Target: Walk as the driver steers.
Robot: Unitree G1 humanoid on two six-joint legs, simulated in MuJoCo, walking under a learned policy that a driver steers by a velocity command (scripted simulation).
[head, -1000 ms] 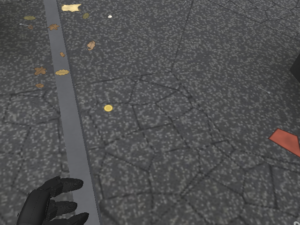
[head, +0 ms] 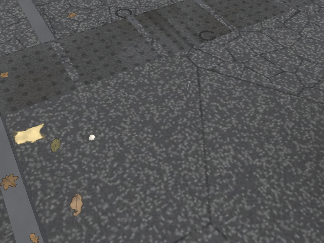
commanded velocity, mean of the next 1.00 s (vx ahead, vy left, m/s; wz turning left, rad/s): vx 1.00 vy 0.00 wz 0.39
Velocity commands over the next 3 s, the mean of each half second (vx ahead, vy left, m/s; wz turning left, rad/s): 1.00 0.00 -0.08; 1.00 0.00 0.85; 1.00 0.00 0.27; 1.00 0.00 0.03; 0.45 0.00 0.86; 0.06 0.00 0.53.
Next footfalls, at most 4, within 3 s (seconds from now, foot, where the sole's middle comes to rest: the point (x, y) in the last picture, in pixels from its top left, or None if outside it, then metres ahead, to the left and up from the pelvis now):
0.32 left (138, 223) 0.54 0.11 -0.74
0.76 right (179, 140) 0.95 -0.06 -0.74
1.20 left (110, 97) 1.24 0.31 -0.74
1.66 right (97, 47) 1.67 0.44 -0.74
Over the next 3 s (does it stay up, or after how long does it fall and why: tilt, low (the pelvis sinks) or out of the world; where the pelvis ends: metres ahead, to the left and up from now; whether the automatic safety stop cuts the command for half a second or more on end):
stays up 2.13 0.75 0.00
